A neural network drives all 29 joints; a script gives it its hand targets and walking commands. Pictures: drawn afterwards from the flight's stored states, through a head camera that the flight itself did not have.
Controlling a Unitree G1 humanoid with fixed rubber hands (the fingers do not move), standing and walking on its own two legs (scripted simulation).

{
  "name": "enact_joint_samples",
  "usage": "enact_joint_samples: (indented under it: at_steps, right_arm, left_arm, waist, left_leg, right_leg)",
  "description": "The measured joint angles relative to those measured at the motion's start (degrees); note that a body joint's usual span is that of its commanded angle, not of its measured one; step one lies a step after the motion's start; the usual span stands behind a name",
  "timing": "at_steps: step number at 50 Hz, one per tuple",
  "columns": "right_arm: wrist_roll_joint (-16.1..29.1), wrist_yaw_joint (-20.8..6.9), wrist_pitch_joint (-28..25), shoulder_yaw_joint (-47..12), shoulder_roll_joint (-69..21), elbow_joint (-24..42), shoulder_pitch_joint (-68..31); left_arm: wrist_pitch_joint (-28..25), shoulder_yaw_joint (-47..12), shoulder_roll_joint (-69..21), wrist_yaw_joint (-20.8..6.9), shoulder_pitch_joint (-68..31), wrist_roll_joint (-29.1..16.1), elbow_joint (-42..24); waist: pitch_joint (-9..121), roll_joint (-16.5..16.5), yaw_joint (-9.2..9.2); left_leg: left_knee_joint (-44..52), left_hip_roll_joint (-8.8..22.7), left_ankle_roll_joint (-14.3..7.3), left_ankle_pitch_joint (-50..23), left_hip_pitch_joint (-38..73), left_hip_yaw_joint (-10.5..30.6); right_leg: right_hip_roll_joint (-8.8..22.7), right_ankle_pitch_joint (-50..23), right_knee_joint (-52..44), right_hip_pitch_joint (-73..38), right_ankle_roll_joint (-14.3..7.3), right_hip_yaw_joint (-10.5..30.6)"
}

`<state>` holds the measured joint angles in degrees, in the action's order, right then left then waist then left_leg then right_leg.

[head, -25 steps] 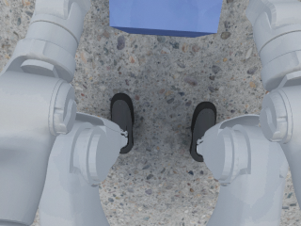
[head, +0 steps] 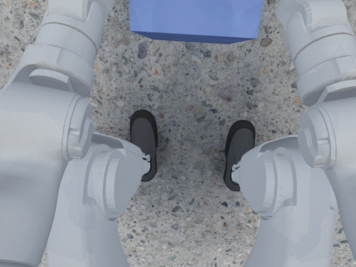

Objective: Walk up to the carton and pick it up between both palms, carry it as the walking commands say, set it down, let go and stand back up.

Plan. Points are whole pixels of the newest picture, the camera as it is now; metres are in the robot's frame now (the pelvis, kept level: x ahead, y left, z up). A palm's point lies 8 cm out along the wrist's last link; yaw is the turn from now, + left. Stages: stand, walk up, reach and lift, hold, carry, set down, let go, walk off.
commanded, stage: reach and lift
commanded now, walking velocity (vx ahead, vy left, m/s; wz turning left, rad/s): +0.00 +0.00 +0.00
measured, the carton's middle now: out of the picture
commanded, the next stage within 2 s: none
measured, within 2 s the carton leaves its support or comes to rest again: leaves its support in 0.88 s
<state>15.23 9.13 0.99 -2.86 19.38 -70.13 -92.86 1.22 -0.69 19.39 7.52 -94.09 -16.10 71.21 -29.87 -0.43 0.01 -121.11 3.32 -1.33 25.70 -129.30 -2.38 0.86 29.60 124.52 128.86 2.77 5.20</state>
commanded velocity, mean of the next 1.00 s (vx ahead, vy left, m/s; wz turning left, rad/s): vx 0.00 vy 0.00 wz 0.00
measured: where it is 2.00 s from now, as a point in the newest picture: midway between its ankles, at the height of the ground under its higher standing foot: (191, 161)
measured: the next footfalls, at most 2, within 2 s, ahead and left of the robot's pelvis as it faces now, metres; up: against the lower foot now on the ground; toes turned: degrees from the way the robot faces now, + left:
none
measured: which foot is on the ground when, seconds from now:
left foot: down 0.00-1.00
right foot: down 0.00-1.00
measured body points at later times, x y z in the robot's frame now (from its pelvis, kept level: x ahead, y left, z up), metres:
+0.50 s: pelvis +0.01 +0.00 -0.01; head +0.39 +0.00 +0.21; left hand +0.58 +0.13 -0.20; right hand +0.57 -0.15 -0.21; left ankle +0.15 +0.12 -0.34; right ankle +0.13 -0.14 -0.34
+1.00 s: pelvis +0.00 +0.00 -0.01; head +0.38 -0.01 +0.22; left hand +0.60 +0.12 -0.17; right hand +0.57 -0.15 -0.19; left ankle +0.15 +0.12 -0.34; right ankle +0.13 -0.14 -0.34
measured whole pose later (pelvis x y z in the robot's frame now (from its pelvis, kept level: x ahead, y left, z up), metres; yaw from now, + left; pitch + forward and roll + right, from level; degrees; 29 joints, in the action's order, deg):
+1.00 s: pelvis +0.00 +0.00 -0.01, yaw +0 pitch +31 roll +1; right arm 14.5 13.3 11.9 1.7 17.7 -62.5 -90.7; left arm 11.9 6.5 17.0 6.8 -94.1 -9.3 62.9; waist -30.0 -0.9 0.0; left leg -124.0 2.3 -0.9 27.1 -127.7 -1.2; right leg -1.5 31.1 127.1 126.6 3.0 5.5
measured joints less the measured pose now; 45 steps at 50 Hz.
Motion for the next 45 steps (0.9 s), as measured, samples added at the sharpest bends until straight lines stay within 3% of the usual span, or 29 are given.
enact_joint_samples:
  at_steps: [8,17,28,39,45]
  right_arm:
    - [0.01,0.25,-0.37,0.68,-0.4,-0.59,-0.18]
    - [-0.31,-2.37,1.19,6.91,-1.09,-0.69,0.03]
    - [-0.76,-4.55,3.38,8.53,-1.07,1.06,3.09]
    - [-0.77,-3.44,5.83,8.14,-1.16,3.02,3.5]
    - [-0.79,-0.26,8.74,5.31,-0.6,5.04,1.02]
  left_arm:
    - [-0.52,0.08,-1.6,1.14,-0.69,0.0,0.38]
    - [1.66,5.22,-1.59,-2.54,-0.86,3.74,0.09]
    - [5.38,6.91,-1.82,-5.38,0.92,6.1,-1.55]
    - [8.16,6.92,-2.11,-3.86,1.2,6.18,-3.63]
    - [10.22,6.86,-1.82,-1.24,-1.1,6.18,-6.12]
  waist:
    - [0.02,-0.03,0.0]
    - [0.28,-0.46,0.0]
    - [4.05,-1.04,0.0]
    - [4.26,-1.01,0.0]
    - [-0.34,-0.28,0.0]
  left_leg:
    - [0.0,-0.01,0.02,0.05,0.06,0.03]
    - [-0.8,-0.33,0.02,0.45,-0.3,0.23]
    - [-2.8,-0.69,0.02,0.74,-3.35,0.58]
    - [-2.89,-0.86,0.02,0.87,-3.34,0.71]
    - [-2.89,-1.0,0.09,1.09,0.09,0.88]
  right_leg:
    - [-0.1,0.0,0.0,-0.01,0.0,0.0]
    - [-0.31,0.34,0.64,0.17,0.0,0.01]
    - [-0.55,0.97,2.5,2.72,0.0,0.0]
    - [-0.72,1.16,2.54,2.61,0.0,-0.01]
    - [-1.66,1.36,2.54,-0.87,0.1,0.27]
